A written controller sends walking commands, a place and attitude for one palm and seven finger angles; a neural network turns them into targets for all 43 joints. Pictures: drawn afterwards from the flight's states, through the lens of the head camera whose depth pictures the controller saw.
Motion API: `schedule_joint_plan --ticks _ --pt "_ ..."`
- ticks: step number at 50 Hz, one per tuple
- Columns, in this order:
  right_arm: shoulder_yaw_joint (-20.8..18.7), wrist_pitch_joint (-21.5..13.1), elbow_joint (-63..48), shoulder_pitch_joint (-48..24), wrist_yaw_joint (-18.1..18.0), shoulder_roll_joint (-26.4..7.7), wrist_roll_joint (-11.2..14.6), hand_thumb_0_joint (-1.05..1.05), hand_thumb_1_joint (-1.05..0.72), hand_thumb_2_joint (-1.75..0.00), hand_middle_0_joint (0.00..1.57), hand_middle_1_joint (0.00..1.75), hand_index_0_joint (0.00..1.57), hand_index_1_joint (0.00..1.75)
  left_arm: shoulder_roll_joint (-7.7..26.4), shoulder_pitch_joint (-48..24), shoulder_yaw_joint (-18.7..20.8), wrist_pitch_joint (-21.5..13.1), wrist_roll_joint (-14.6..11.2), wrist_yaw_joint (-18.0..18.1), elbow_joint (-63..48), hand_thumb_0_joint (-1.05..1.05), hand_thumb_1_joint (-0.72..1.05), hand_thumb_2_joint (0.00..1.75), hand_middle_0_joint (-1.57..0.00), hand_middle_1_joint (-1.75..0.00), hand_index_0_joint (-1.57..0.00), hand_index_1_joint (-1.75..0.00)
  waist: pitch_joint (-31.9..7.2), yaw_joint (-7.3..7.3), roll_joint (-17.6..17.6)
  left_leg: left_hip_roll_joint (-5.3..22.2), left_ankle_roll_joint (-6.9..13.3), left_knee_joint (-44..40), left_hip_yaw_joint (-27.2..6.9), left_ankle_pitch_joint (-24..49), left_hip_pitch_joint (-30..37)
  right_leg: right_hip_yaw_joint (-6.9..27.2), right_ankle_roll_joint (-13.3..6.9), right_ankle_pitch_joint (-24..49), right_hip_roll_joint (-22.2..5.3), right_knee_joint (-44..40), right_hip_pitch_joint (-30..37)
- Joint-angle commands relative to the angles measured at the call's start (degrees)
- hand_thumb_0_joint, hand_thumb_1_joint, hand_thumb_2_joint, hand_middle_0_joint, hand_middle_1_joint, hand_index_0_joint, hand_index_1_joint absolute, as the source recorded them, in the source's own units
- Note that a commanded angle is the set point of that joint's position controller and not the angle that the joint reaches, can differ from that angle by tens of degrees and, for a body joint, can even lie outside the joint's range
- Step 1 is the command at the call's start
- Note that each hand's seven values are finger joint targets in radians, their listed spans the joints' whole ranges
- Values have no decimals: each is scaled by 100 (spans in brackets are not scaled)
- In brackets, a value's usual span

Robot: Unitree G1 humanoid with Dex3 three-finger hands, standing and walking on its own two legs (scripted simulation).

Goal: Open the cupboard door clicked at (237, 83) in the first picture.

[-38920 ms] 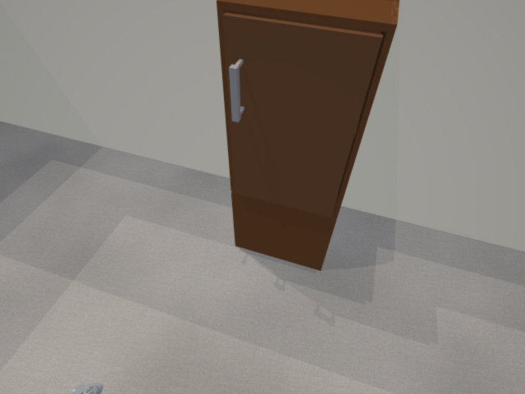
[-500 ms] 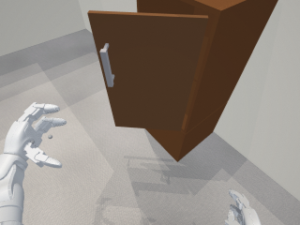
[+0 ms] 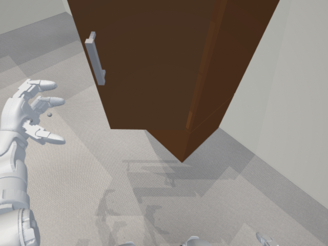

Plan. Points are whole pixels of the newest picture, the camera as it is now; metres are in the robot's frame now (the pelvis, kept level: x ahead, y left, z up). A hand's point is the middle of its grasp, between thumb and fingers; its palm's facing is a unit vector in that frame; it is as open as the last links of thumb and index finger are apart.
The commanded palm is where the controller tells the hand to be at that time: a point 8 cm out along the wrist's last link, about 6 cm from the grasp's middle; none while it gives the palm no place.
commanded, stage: move the hooked fingers beside the handle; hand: left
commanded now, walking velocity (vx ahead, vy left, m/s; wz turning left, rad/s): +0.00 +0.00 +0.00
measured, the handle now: (97, 59) +0.61 +0.21 +0.08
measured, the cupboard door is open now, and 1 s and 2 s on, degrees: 46 46 46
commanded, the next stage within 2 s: slide the fingers in behind the handle in 1.82 s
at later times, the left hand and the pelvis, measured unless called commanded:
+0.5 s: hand (58, 89) +0.48 +0.28 +0.09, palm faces -0.01 -1.00 -0.01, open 14.0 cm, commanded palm +0.46 +0.33 +0.09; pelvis +0.01 +0.02 -0.01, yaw -1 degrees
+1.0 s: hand (70, 68) +0.55 +0.27 +0.09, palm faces -0.01 -1.00 -0.02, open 14.0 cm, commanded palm +0.55 +0.31 +0.08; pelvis +0.02 +0.02 -0.02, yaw -2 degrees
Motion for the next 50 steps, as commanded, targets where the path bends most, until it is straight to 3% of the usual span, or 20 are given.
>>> schedule_joint_plan --ticks 1,2,5,8,10,14,16,19,21,23,25,27,30,34,38,41,42,45,47,50 --pt "-365 -138 -528 307 -97 -930 9 0 -90 -90 20 30 20 30 1759 -2539 228 -480 -88 -90 -798 0 -50 30 -30 -120 -30 -120 -1943 -43 532 -186 47 -597 -378 1457 370 428 -34 1223 196 -327 1136" --pt "-365 -111 -490 341 -97 -930 6 0 -90 -90 20 30 20 30 1617 -2676 93 -469 -81 -91 -660 0 -50 30 -30 -120 -30 -120 -1921 -120 433 -189 61 -582 -366 1384 332 427 -9 1171 190 -345 1068" --pt "-379 -8 -427 494 -91 -988 -23 0 -90 -90 20 30 20 30 1974 -2900 317 -487 -4 -70 -380 0 -50 30 -30 -120 -30 -120 -2103 -77 455 -174 52 -528 -409 1566 323 403 -34 1288 200 -256 1056" --pt "-377 93 -406 575 -49 -969 -51 0 -90 -90 20 30 20 30 1964 -3111 255 -534 91 -6 -298 0 -50 30 -30 -120 -30 -120 -2196 -121 629 -164 38 -484 -415 1779 376 373 -26 1444 205 -201 966" --pt "-385 181 -422 671 -30 -992 -74 0 -90 -90 20 30 20 30 2219 -3158 483 -558 98 23 -135 0 -50 30 -30 -120 -30 -120 -2350 -87 435 -147 49 -434 -421 1989 325 384 -25 1649 233 -138 1100" --pt "-368 325 -423 747 -6 -994 -87 0 -90 -90 20 30 20 30 2229 -3543 360 -574 236 55 173 0 -50 30 -30 -120 -30 -120 -2145 -234 647 -129 61 -361 -402 1909 225 374 -26 1543 256 -99 796" --pt "-391 391 -415 829 13 -1007 -105 0 -90 -90 20 30 20 30 2431 -3622 497 -628 292 60 175 0 -50 30 -30 -120 -30 -120 -2427 -192 745 -117 41 -315 -432 2075 334 379 -23 1613 262 -62 824" --pt "-373 482 -396 910 14 -1032 -111 0 -90 -90 20 30 20 30 2370 -3884 393 -632 275 23 398 0 -50 30 -30 -120 -30 -120 -2363 -349 573 -90 52 -249 -458 2172 289 346 -15 1655 295 -22 670" --pt "-389 548 -360 977 21 -1046 -131 0 -90 -90 20 30 20 30 2540 -4010 477 -642 343 10 383 0 -50 30 -30 -120 -30 -120 -2605 -329 780 -74 27 -217 -484 2292 425 342 -6 1652 294 5 621" --pt "-379 596 -312 1026 37 -1038 -141 0 -90 -90 20 30 20 30 2350 -4100 280 -596 392 2 540 0 -50 30 -30 -120 -30 -120 -2457 -432 810 -42 21 -180 -516 2317 479 306 2 1536 301 -18 327" --pt "-371 654 -260 1100 24 -1090 -149 0 -90 -90 20 30 20 30 2533 -4456 345 -557 393 4 700 0 -50 30 -30 -120 -30 -120 -2377 -525 694 -27 25 -147 -548 2237 384 301 11 1467 319 -14 231" --pt "-345 688 -246 1136 24 -1088 -164 0 -90 -90 20 30 20 30 2544 -4632 254 -518 488 29 768 0 -50 30 -30 -120 -30 -120 -2389 -572 935 -42 20 -135 -565 2140 330 304 -1 1377 299 4 140" --pt "-363 755 -224 1305 43 -1112 -209 0 -90 -90 20 30 20 30 2850 -4777 470 -581 552 79 684 0 -50 30 -30 -120 -30 -120 -2899 -536 1118 0 -36 -5 -627 2790 669 286 -5 1617 325 100 103" --pt "-344 860 -208 1405 75 -1115 -237 0 -90 -90 20 30 20 30 2778 -4928 384 -531 593 104 1000 0 -50 30 -30 -120 -30 -120 -2670 -669 1045 30 -45 75 -674 2916 564 241 -17 1623 359 116 -85" --pt "-355 983 -199 1529 123 -1123 -272 0 -90 -90 20 30 20 30 2890 -5103 383 -480 748 174 950 0 -50 30 -30 -120 -30 -120 -2836 -680 1340 66 -93 129 -722 3159 728 219 -7 1602 363 121 -249" --pt "-346 1068 -196 1609 151 -1120 -277 0 -90 -90 20 30 20 30 2810 -5186 321 -438 761 222 1136 0 -50 30 -30 -120 -30 -120 -2802 -779 1194 84 -81 170 -732 3196 694 206 8 1636 399 108 -310" --pt "-338 1087 -176 1641 145 -1141 -293 0 -90 -90 20 30 20 30 2951 -5305 407 -412 778 257 1189 0 -50 30 -30 -120 -30 -120 -2697 -832 1089 92 -53 162 -732 3032 565 205 17 1618 393 98 -302" --pt "-304 1136 -201 1707 138 -1174 -309 0 -90 -90 20 30 20 30 3387 -5573 575 -409 924 332 1187 0 -50 30 -30 -120 -30 -120 -2830 -841 1342 66 -38 203 -705 2916 433 244 -3 1653 391 146 -238" --pt "-295 1163 -192 1752 159 -1148 -331 0 -90 -90 20 30 20 30 3181 -5716 367 -397 998 370 1245 0 -50 30 -30 -120 -30 -120 -2749 -947 1378 77 -39 228 -728 2945 459 229 6 1626 395 126 -369" --pt "-290 1204 -162 1876 174 -1173 -356 0 -90 -90 20 30 20 30 3302 -5896 458 -425 1011 397 1266 0 -50 30 -30 -120 -30 -120 -3025 -988 1495 117 -72 314 -779 3251 675 211 2 1700 426 163 -476"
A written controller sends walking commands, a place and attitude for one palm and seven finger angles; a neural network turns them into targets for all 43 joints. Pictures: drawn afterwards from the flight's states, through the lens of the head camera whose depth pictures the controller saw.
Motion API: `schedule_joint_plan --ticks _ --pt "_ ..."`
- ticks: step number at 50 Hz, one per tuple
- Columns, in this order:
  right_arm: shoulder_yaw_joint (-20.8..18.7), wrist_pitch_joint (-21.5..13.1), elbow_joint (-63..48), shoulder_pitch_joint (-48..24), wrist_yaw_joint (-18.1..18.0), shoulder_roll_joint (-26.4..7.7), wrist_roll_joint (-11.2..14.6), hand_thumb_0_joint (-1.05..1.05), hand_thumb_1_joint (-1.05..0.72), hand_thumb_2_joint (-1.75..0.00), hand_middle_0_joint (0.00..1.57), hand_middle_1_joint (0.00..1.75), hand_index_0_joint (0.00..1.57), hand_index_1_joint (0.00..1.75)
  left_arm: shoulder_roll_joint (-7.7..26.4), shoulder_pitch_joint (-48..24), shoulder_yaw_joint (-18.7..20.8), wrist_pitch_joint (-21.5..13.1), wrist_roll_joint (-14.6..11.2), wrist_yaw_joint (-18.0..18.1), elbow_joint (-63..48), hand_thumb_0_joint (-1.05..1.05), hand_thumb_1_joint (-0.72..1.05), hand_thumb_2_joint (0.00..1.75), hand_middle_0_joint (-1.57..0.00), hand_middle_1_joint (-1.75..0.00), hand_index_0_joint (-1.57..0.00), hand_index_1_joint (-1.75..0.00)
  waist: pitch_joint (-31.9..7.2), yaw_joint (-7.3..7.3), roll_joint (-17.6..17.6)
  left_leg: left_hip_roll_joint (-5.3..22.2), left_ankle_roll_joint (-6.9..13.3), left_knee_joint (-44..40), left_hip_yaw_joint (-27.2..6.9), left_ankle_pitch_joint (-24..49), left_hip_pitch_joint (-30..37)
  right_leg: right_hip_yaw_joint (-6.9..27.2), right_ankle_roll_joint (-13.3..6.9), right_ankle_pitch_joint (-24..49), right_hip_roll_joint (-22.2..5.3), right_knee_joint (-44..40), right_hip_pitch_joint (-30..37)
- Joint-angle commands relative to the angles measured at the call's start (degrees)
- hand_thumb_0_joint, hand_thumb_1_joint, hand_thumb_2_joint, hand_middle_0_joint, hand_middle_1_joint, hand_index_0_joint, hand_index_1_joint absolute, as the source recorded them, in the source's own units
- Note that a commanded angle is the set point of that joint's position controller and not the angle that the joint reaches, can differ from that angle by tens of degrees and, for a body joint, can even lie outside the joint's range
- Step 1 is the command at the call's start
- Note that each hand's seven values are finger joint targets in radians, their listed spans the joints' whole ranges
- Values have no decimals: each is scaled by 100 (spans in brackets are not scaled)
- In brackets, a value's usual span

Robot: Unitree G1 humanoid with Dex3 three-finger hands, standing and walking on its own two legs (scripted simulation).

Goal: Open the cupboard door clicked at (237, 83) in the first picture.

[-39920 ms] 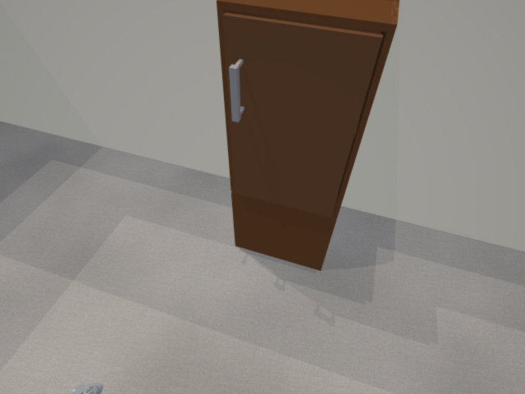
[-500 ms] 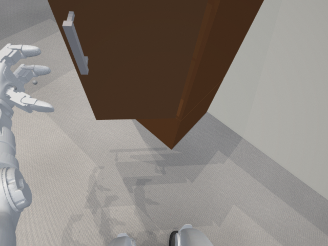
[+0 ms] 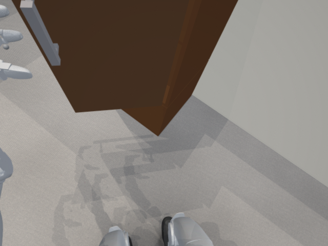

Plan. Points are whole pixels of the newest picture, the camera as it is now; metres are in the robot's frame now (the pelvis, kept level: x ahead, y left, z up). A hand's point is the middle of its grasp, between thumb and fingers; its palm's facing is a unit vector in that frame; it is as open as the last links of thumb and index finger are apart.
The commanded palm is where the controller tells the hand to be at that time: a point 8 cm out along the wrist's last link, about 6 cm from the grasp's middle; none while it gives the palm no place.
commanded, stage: move the hooked fingers beside the handle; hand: left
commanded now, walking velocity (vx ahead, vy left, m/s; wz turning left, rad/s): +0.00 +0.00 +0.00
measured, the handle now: (44, 31) +0.58 +0.20 +0.10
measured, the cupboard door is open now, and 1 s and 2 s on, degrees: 46 46 45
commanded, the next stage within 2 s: slide the fingers in behind the handle in 0.82 s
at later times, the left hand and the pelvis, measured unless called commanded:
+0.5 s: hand (9, 46) +0.54 +0.26 +0.10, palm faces +0.03 -1.00 -0.02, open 14.0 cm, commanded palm +0.52 +0.30 +0.09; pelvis +0.01 -0.01 +0.00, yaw +0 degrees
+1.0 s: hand (15, 46) +0.54 +0.25 +0.10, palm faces +0.03 -1.00 -0.04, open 14.0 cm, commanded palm +0.52 +0.28 +0.09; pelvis +0.01 -0.01 +0.00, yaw +0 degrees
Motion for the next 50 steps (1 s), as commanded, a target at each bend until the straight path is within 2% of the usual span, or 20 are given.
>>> schedule_joint_plan --ticks 1,3,5,7,8,11,13,15,17,21,27,30,32,35,36,43,44,46,49,50 --pt "-408 10 -77 1306 -98 -1240 -42 0 -90 -90 20 30 20 30 1805 -2819 179 -377 -79 44 -1097 0 -50 30 -30 -120 -30 -120 -2831 -69 1343 -8 -208 -413 -733 3516 2178 232 -145 1747 325 -107 929" --pt "-399 25 -132 1324 -75 -1230 -32 0 -90 -90 20 30 20 30 1736 -2416 157 -300 -45 10 -862 0 -50 30 -30 -120 -30 -120 -2764 1 1180 -36 -156 -437 -667 3340 1922 241 -153 1799 324 -113 1106" --pt "-401 41 -183 1351 -72 -1237 -38 0 -90 -90 20 30 20 30 1911 -2306 300 -297 -48 -13 -1011 0 -50 30 -30 -120 -30 -120 -2935 97 1327 -34 -164 -430 -647 3523 1946 254 -159 1963 322 -76 1232" --pt "-416 67 -233 1354 -53 -1241 -39 0 -90 -90 20 30 20 30 2036 -2116 398 -255 -45 -22 -1062 0 -50 30 -30 -120 -30 -120 -2918 143 1134 -48 -129 -423 -590 3423 1745 270 -150 2072 332 -76 1410" --pt "-409 80 -254 1335 -45 -1226 -20 0 -90 -90 20 30 20 30 1920 -2133 309 -228 -64 -35 -1034 0 -50 30 -30 -120 -30 -120 -2836 84 1023 -64 -87 -436 -527 3227 1591 299 -134 2113 335 -102 1488" --pt "-442 95 -301 1348 -45 -1226 -27 0 -90 -90 20 30 20 30 2184 -2141 536 -340 -84 -20 -1453 0 -50 30 -30 -120 -30 -120 -3140 210 1320 -69 -108 -435 -539 3459 1818 310 -158 2264 335 -68 1612" --pt "-463 104 -298 1346 -7 -1197 -29 0 -90 -90 20 30 20 30 1990 -2162 475 -409 -141 -16 -1676 0 -50 30 -30 -120 -30 -120 -3188 204 1472 -44 -134 -422 -547 3668 2047 285 -159 2298 352 -84 1521" --pt "-480 116 -254 1344 -2 -1213 -24 0 -90 -90 20 30 20 30 2034 -2115 537 -422 -187 -20 -1617 0 -50 30 -30 -120 -30 -120 -3111 171 1426 -29 -140 -399 -580 3768 2137 273 -154 2264 370 -100 1413" --pt "-473 129 -231 1318 3 -1196 -8 0 -90 -90 20 30 20 30 1760 -2072 348 -368 -218 -44 -1487 0 -50 30 -30 -120 -30 -120 -2868 106 1226 -38 -104 -428 -551 3524 2019 262 -131 2173 374 -160 1377" --pt "-462 148 -155 1315 -24 -1175 -10 0 -90 -90 20 30 20 30 1577 -2284 155 -343 -195 -31 -1512 0 -50 30 -30 -120 -30 -120 -2872 31 1442 -31 -137 -403 -607 3664 2242 240 -132 2090 367 -164 1150" --pt "-451 133 -163 1248 -15 -1151 -7 0 -90 -90 20 30 20 30 1389 -2140 55 -353 -231 10 -1430 0 -50 30 -30 -120 -30 -120 -2832 46 1388 -36 -141 -383 -596 3740 2192 243 -140 2196 359 -138 1201" --pt "-450 134 -193 1218 -34 -1173 -3 0 -90 -90 20 30 20 30 1560 -2279 153 -385 -198 56 -1463 0 -50 30 -30 -120 -30 -120 -2841 63 1332 -58 -133 -389 -610 3581 2074 256 -143 2159 344 -106 1267" --pt "-447 123 -186 1205 -32 -1163 -9 0 -90 -90 20 30 20 30 1521 -2290 131 -387 -188 99 -1402 0 -50 30 -30 -120 -30 -120 -2776 24 1178 -58 -118 -377 -593 3471 1993 261 -129 2150 342 -114 1288" --pt "-449 114 -180 1199 -18 -1142 -11 0 -90 -90 20 30 20 30 1382 -2426 39 -458 -184 144 -1553 0 -50 30 -30 -120 -30 -120 -2959 30 1441 -43 -163 -347 -640 3701 2222 248 -143 2139 343 -70 1156" --pt "-452 111 -160 1210 -12 -1148 -16 0 -90 -90 20 30 20 30 1383 -2399 62 -451 -190 164 -1462 0 -50 30 -30 -120 -30 -120 -2905 5 1267 -38 -152 -355 -647 3613 2175 241 -132 2115 350 -87 1181" --pt "-434 96 -238 1176 -13 -1155 3 0 -90 -90 20 30 20 30 1709 -2185 253 -420 -105 205 -1402 0 -50 30 -30 -120 -30 -120 -2852 122 1099 -96 -90 -403 -554 3249 1728 301 -131 2203 334 -82 1555" --pt "-432 93 -253 1188 -20 -1151 -3 0 -90 -90 20 30 20 30 1638 -2276 222 -480 -135 201 -1575 0 -50 30 -30 -120 -30 -120 -2957 105 1324 -84 -110 -407 -583 3467 1936 284 -155 2248 337 -56 1472" --pt "-444 88 -209 1195 -10 -1157 -5 0 -90 -90 20 30 20 30 1679 -2196 268 -484 -151 180 -1472 0 -50 30 -30 -120 -30 -120 -2975 121 1221 -73 -120 -387 -584 3388 1933 281 -141 2166 347 -76 1446" --pt "-448 72 -201 1202 -5 -1140 4 0 -90 -90 20 30 20 30 1206 -2270 -20 -485 -240 149 -1481 0 -50 30 -30 -120 -30 -120 -2800 14 1126 -76 -91 -439 -593 3213 1962 260 -144 2027 355 -133 1326" --pt "-450 67 -163 1203 -2 -1144 -6 0 -90 -90 20 30 20 30 1231 -2382 -19 -494 -244 149 -1547 0 -50 30 -30 -120 -30 -120 -2901 34 1322 -72 -119 -448 -603 3228 2053 264 -141 1981 350 -136 1279"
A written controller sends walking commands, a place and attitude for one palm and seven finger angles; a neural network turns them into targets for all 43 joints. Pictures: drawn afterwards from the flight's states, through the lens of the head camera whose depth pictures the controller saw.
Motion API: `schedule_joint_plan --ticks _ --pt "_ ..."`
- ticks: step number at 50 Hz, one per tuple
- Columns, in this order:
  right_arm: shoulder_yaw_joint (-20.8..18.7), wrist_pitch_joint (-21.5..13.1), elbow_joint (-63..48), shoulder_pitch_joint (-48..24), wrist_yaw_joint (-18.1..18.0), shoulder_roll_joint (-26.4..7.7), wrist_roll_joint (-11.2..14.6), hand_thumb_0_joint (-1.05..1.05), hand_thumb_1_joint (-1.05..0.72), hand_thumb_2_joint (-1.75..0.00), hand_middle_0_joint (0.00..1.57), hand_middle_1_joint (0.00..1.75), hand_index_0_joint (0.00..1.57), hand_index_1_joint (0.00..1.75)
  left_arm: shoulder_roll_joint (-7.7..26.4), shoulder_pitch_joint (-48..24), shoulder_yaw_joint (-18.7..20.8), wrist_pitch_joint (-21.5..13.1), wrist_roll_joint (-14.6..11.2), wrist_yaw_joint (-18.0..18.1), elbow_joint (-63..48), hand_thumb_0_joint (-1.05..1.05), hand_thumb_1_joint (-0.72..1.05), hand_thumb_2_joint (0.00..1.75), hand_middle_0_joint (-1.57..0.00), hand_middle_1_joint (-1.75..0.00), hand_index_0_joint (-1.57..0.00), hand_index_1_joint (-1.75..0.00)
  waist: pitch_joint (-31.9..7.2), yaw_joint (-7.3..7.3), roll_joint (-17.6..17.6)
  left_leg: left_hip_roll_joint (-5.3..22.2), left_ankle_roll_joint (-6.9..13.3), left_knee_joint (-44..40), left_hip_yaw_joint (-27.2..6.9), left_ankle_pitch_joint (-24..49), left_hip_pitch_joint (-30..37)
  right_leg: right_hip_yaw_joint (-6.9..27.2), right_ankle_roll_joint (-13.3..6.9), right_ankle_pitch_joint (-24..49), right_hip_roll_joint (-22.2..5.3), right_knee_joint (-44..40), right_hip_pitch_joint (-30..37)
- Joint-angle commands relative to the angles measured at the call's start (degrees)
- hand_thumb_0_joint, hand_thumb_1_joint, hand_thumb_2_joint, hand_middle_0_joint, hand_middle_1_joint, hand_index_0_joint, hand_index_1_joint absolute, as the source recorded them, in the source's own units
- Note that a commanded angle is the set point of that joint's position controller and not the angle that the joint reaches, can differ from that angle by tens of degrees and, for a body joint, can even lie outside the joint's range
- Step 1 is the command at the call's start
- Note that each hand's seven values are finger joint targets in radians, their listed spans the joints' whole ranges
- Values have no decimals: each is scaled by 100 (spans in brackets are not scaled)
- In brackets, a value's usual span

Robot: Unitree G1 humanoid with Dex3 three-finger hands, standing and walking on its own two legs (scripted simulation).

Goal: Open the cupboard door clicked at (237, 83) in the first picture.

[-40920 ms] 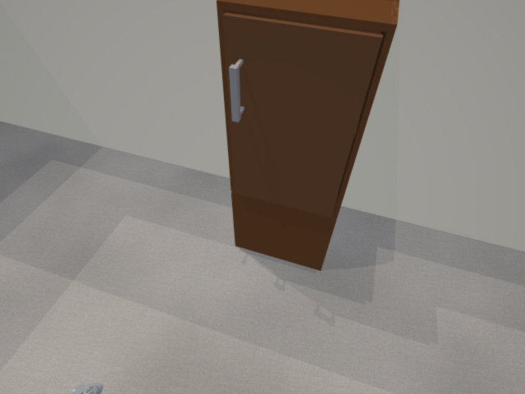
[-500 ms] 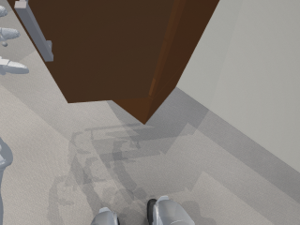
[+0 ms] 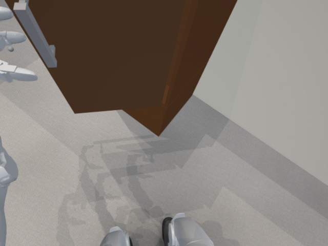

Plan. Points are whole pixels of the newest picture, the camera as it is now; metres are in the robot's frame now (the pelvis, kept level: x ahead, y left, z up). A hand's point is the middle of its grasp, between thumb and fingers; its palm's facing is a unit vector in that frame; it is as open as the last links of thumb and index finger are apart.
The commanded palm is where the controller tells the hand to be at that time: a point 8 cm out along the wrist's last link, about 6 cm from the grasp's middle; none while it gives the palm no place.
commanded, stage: slide the fingers in behind the handle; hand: left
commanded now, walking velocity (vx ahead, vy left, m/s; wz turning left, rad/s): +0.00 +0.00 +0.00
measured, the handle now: (39, 33) +0.58 +0.21 +0.10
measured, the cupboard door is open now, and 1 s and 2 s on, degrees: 46 45 45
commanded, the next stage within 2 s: close the thumb around the handle in 1.52 s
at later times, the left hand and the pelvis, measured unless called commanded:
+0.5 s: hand (29, 49) +0.53 +0.22 +0.10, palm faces +0.03 -1.00 -0.03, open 14.0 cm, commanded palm +0.51 +0.26 +0.09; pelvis +0.00 +0.00 +0.00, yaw +0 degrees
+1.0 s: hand (43, 50) +0.53 +0.20 +0.10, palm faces +0.02 -1.00 -0.02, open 14.0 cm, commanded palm +0.51 +0.24 +0.09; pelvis +0.00 +0.00 +0.00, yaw +0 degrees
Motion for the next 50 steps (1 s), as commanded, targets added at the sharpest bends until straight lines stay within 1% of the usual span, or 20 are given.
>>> schedule_joint_plan --ticks 1,3,6,9,11,13,17,20,24,27,30,32,35,38,39,41,43,45,47,50 --pt "-450 -61 -74 1241 -112 -1198 -20 0 -90 -90 20 30 20 30 1418 -2447 63 -391 -187 -8 -1235 0 -50 30 -30 -120 -30 -120 -2854 2 1203 -140 -50 -443 -553 3285 2069 278 -78 2007 269 -163 1262" --pt "-418 -68 -56 1221 -113 -1190 -14 0 -90 -90 20 30 20 30 1325 -2507 -34 -310 -179 36 -1015 0 -50 30 -30 -120 -30 -120 -2528 -77 950 -162 -9 -502 -520 2881 1698 285 -59 1892 259 -203 1324" --pt "-438 -94 -64 1272 -111 -1201 -33 0 -90 -90 20 30 20 30 1592 -2525 157 -386 -99 124 -1224 0 -50 30 -30 -120 -30 -120 -2901 28 1061 -178 -23 -479 -536 3055 1825 303 -79 2023 249 -147 1478" --pt "-453 -108 -53 1259 -85 -1149 -41 0 -90 -90 20 30 20 30 1034 -2533 -182 -428 -127 178 -1301 0 -50 30 -30 -120 -30 -120 -2702 -45 1235 -151 -47 -485 -577 3242 2097 251 -95 1923 260 -181 1161" --pt "-472 -95 -12 1265 -80 -1190 -43 0 -90 -90 20 30 20 30 1213 -2497 -20 -432 -159 197 -1286 0 -50 30 -30 -120 -30 -120 -2851 3 1141 -136 -63 -479 -591 3203 2140 254 -82 1872 266 -181 1190" --pt "-466 -111 -8 1229 -64 -1159 -46 0 -90 -90 20 30 20 30 934 -2542 -201 -405 -157 223 -1230 0 -50 30 -30 -120 -30 -120 -2669 -21 1161 -151 -68 -508 -596 3066 2095 227 -89 1742 262 -195 1092" --pt "-460 -145 9 1224 -63 -1157 -60 0 -90 -90 20 30 20 30 999 -2816 -151 -426 -121 414 -1257 0 -50 30 -30 -120 -30 -120 -2587 -88 1049 -164 -46 -521 -597 2869 1954 248 -66 1670 250 -198 1091" --pt "-458 -181 3 1222 -50 -1144 -78 0 -90 -90 20 30 20 30 1048 -2827 -109 -512 -32 539 -1323 0 -50 30 -30 -120 -30 -120 -2803 -19 1236 -171 -84 -481 -623 3043 2063 253 -91 1742 236 -119 1099" --pt "-483 -198 -43 1241 -6 -1133 -87 0 -90 -90 20 30 20 30 890 -2628 -111 -584 -69 574 -1449 0 -50 30 -30 -120 -30 -120 -2999 16 1166 -163 -73 -430 -590 3359 2183 262 -99 2012 256 -97 1240" --pt "-479 -178 -40 1205 -18 -1142 -54 0 -90 -90 20 30 20 30 1069 -2544 20 -509 -97 524 -1268 0 -50 30 -30 -120 -30 -120 -2872 32 882 -193 -31 -469 -512 3017 1795 316 -70 2099 248 -126 1546" --pt "-475 -183 -57 1177 -4 -1088 -51 0 -90 -90 20 30 20 30 711 -2515 -228 -502 -93 534 -1353 0 -50 30 -30 -120 -30 -120 -2847 30 1139 -182 -60 -480 -529 3178 2008 276 -87 2058 244 -110 1332" --pt "-488 -181 -27 1218 -7 -1118 -51 0 -90 -90 20 30 20 30 768 -2495 -151 -470 -125 583 -1221 0 -50 30 -30 -120 -30 -120 -2653 -12 752 -177 -30 -499 -538 2996 1828 277 -65 1989 256 -158 1374" --pt "-491 -208 -23 1209 -7 -1092 -64 0 -90 -90 20 30 20 30 763 -2674 -152 -549 -118 631 -1468 0 -50 30 -30 -120 -30 -120 -2949 14 1060 -201 -51 -486 -518 3101 1945 300 -83 2118 233 -102 1460" --pt "-497 -220 -9 1200 15 -1092 -67 0 -90 -90 20 30 20 30 678 -2577 -174 -531 -109 679 -1275 0 -50 30 -30 -120 -30 -120 -2702 -23 723 -211 -14 -496 -486 2841 1716 318 -56 2029 241 -160 1505" --pt "-489 -230 -43 1215 8 -1106 -68 0 -90 -90 20 30 20 30 708 -2535 -119 -565 -130 694 -1342 0 -50 30 -30 -120 -30 -120 -2788 28 712 -227 -5 -495 -500 2889 1692 321 -81 2093 246 -124 1590" --pt "-496 -233 -21 1188 16 -1073 -66 0 -90 -90 20 30 20 30 634 -2590 -200 -577 -72 709 -1383 0 -50 30 -30 -120 -30 -120 -2839 51 1090 -219 -57 -487 -506 3012 1895 297 -87 2034 225 -100 1398" --pt "-517 -240 5 1191 23 -1072 -72 0 -90 -90 20 30 20 30 455 -2640 -298 -573 -97 747 -1368 0 -50 30 -30 -120 -30 -120 -2783 -24 892 -204 -45 -484 -520 2959 1931 289 -65 1968 239 -135 1335" --pt "-518 -244 9 1199 26 -1082 -77 0 -90 -90 20 30 20 30 565 -2595 -170 -614 -119 777 -1426 0 -50 30 -30 -120 -30 -120 -2953 62 1022 -210 -67 -474 -530 3119 2002 296 -82 2066 232 -101 1412" --pt "-536 -249 15 1189 42 -1045 -91 0 -90 -90 20 30 20 30 317 -2671 -345 -631 -97 814 -1559 0 -50 30 -30 -120 -30 -120 -2985 37 1084 -196 -87 -463 -550 3260 2166 268 -78 2065 235 -91 1314" --pt "-550 -250 30 1189 67 -1054 -88 0 -90 -90 20 30 20 30 218 -2519 -308 -619 -148 912 -1459 0 -50 30 -30 -120 -30 -120 -2889 42 879 -199 -70 -463 -531 3233 2088 270 -72 2093 248 -125 1340"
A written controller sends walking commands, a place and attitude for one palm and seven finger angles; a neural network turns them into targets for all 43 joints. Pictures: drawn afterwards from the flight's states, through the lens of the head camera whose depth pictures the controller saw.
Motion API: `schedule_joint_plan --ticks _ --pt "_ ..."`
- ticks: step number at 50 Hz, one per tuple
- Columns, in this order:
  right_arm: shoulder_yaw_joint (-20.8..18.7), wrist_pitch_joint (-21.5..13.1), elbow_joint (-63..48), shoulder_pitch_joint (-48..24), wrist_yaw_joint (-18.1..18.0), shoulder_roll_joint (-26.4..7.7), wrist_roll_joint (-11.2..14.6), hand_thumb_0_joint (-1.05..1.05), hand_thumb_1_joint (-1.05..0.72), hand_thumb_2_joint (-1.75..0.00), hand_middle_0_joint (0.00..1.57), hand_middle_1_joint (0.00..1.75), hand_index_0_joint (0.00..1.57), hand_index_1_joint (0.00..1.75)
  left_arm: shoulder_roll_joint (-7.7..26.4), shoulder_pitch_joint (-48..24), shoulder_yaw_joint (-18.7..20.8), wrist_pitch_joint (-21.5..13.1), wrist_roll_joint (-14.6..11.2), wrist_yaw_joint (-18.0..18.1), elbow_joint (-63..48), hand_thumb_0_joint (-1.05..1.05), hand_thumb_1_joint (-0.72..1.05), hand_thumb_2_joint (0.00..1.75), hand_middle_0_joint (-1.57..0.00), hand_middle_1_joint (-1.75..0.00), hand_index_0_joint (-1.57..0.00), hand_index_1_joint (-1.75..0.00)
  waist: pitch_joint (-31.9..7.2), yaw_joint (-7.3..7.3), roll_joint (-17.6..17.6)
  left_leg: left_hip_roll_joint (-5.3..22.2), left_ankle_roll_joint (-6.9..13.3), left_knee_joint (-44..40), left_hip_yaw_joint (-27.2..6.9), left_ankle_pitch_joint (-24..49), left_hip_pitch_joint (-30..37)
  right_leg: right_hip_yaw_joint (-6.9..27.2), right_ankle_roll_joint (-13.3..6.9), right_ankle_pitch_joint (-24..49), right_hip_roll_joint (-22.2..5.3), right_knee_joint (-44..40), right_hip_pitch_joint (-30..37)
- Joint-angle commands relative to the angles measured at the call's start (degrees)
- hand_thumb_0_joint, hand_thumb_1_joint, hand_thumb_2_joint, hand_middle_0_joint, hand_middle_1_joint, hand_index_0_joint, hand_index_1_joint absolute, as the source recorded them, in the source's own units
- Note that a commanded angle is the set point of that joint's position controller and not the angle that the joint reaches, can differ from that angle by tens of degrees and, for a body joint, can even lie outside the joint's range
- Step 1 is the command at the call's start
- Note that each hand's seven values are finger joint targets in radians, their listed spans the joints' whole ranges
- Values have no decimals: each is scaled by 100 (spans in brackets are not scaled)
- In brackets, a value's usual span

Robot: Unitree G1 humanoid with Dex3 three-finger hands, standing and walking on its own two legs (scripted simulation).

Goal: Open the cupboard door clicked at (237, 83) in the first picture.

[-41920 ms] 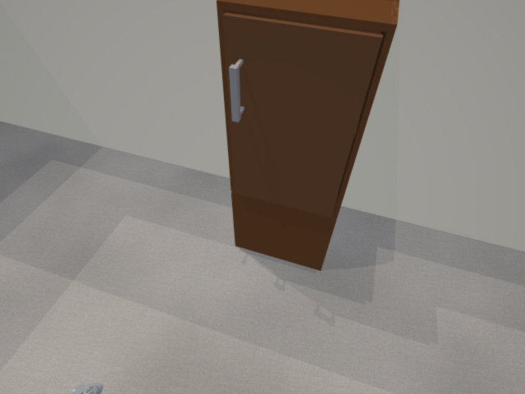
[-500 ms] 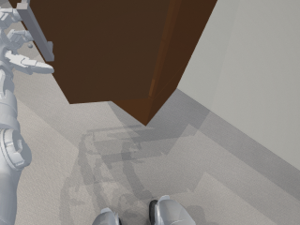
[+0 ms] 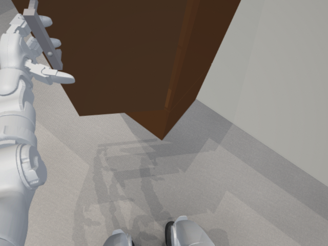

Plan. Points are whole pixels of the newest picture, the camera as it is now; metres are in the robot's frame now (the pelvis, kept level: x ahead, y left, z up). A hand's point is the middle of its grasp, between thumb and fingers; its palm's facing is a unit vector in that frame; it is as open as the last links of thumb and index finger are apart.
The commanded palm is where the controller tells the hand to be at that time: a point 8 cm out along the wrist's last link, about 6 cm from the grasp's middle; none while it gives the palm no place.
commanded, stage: slide the fingers in behind the handle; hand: left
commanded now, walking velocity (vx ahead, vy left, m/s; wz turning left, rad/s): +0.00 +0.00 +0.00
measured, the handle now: (47, 37) +0.59 +0.21 +0.10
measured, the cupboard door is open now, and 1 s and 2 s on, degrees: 45 45 70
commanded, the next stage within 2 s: close the thumb around the handle in 0.52 s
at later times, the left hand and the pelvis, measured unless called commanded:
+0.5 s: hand (56, 54) +0.53 +0.18 +0.10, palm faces +0.03 -1.00 -0.03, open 14.0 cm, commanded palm +0.51 +0.23 +0.09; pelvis -0.01 -0.01 +0.00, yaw +0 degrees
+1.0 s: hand (56, 53) +0.54 +0.19 +0.10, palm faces +0.03 -1.00 -0.02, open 9.9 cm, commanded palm +0.51 +0.23 +0.09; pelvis +0.00 +0.00 +0.00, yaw +0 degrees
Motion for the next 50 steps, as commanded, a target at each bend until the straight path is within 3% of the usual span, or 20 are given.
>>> schedule_joint_plan --ticks 1,4,6,9,10,12,13,16,20,24,27,28,31,36,39,42,44,45,48,50 --pt "-385 -58 -114 1191 -76 -1082 -11 0 -90 -90 20 30 20 30 1304 -2660 134 -395 -102 130 -1206 0 -50 30 -30 -120 -30 -120 -2789 -54 796 -141 -60 -447 -536 3133 1905 244 -62 2145 283 -179 1351" --pt "-390 -80 -155 1180 -49 -1043 -31 0 -90 -90 20 30 20 30 1078 -2683 10 -436 -56 234 -1323 0 -50 30 -30 -120 -30 -120 -2765 -23 1005 -160 -66 -463 -531 3223 2009 238 -90 2157 279 -173 1308" --pt "-404 -79 -135 1183 -36 -1050 -28 0 -90 -90 20 30 20 30 1170 -2565 115 -472 -50 297 -1322 0 -50 30 -30 -120 -30 -120 -2914 24 818 -156 -77 -460 -534 3257 1993 249 -71 2207 282 -163 1418" --pt "-402 -90 -142 1174 -40 -1051 -25 0 -90 -90 20 30 20 30 1217 -2604 160 -507 -17 354 -1294 0 -50 30 -30 -120 -30 -120 -2758 21 697 -170 -47 -485 -507 3124 1846 258 -79 2223 278 -156 1496" --pt "-403 -90 -145 1163 -36 -1036 -20 0 -90 -90 20 30 20 30 1190 -2586 107 -515 18 354 -1297 0 -50 30 -30 -120 -30 -120 -2860 37 836 -174 -68 -492 -503 3190 1906 273 -71 2252 265 -150 1506" --pt "-405 -106 -149 1129 -28 -1039 -17 0 -90 -90 20 30 20 30 1238 -2472 163 -540 26 369 -1278 0 -50 30 -30 -120 -30 -120 -2816 72 726 -184 -54 -485 -461 3015 1835 292 -64 2192 268 -181 1543" --pt "-387 -111 -143 1104 -32 -1031 -7 0 -90 -90 20 30 20 30 1102 -2494 30 -514 17 355 -1164 0 -50 30 -30 -120 -30 -120 -2659 -10 577 -198 -27 -520 -433 2793 1660 302 -48 2140 269 -212 1575" --pt "-360 -134 -98 1113 -90 -1070 11 0 -90 -90 20 30 20 30 1371 -2727 157 -489 35 320 -916 0 -50 30 -30 -120 -30 -120 -2422 -75 434 -224 12 -559 -433 2331 1330 349 -44 1905 249 -250 1614" --pt "-347 -197 -74 1129 -121 -1069 0 0 -90 -90 20 30 20 30 1431 -2922 142 -529 38 258 -953 0 -50 30 -30 -120 -30 -120 -2700 -93 770 -233 -2 -493 -456 2400 1519 363 -54 1876 232 -212 1498" --pt "-333 -232 -49 1161 -142 -1094 -15 0 -90 -90 20 30 20 30 1287 -2982 23 -491 -13 202 -808 0 -50 30 -30 -120 -30 -120 -2583 -194 664 -218 14 -454 -490 2408 1507 335 -53 1810 236 -212 1331" --pt "-330 -221 -51 1194 -153 -1129 -22 0 -90 -90 20 30 20 30 1592 -2975 202 -418 24 197 -754 0 -50 30 -30 -120 -30 -120 -2728 -137 678 -219 6 -448 -488 2399 1401 352 -43 1851 227 -184 1466" --pt "-323 -224 -81 1179 -136 -1107 -16 0 -90 -90 20 30 20 30 1448 -2968 70 -407 38 183 -814 0 -50 30 -30 -120 -30 -120 -2746 -128 807 -230 2 -455 -476 2409 1428 355 -48 1844 230 -190 1440" --pt "-349 -205 -78 1237 -124 -1109 -33 0 -90 -90 20 30 20 30 1503 -2941 154 -429 33 179 -973 0 -50 30 -30 -120 -30 -120 -2986 -104 956 -204 -21 -408 -498 2757 1676 322 -55 2052 235 -147 1422" --pt "-368 -169 -85 1212 -99 -1106 -30 0 -90 -90 20 30 20 30 1228 -2889 18 -408 -41 195 -1028 0 -22 42 -32 -123 -32 -123 -2828 -125 915 -182 -35 -436 -514 2750 1774 285 -52 1942 261 -203 1271" --pt "-363 -161 -74 1249 -107 -1126 -37 0 -90 -90 20 30 20 30 1371 -2921 130 -403 -28 255 -1030 0 -5 49 -33 -125 -33 -125 -2721 -135 791 -178 -18 -455 -536 2729 1705 268 -68 1926 269 -196 1285" --pt "-374 -162 -79 1243 -75 -1103 -58 0 -90 -90 20 30 20 30 1458 -2835 226 -479 10 298 -1197 0 12 56 -34 -127 -34 -127 -2965 -15 1028 -180 -60 -442 -524 2953 1865 284 -78 2059 263 -171 1383" --pt "-372 -156 -105 1257 -80 -1107 -50 0 -90 -90 20 30 20 30 1535 -2709 286 -505 -4 296 -1171 0 23 61 -35 -128 -35 -128 -2926 -24 732 -176 -33 -437 -528 3011 1743 282 -77 2198 278 -146 1535" --pt "-365 -152 -106 1210 -71 -1075 -28 0 -90 -90 20 30 20 30 1309 -2702 103 -478 -1 272 -1084 0 28 64 -36 -128 -36 -128 -2787 -64 816 -185 -37 -462 -488 2911 1691 293 -59 2169 278 -173 1481" --pt "-373 -135 -113 1207 -76 -1095 -18 0 -90 -90 20 30 20 30 1369 -2637 144 -419 4 246 -1040 0 45 71 -37 -130 -37 -130 -2685 -56 804 -179 -35 -485 -484 2855 1673 285 -62 2096 267 -188 1432" --pt "-388 -138 -121 1216 -71 -1090 -29 0 -90 -90 20 30 20 30 1322 -2711 161 -475 -57 236 -1240 0 56 76 -38 -131 -38 -131 -2901 -36 883 -165 -57 -457 -508 3100 1900 278 -62 2211 280 -169 1436"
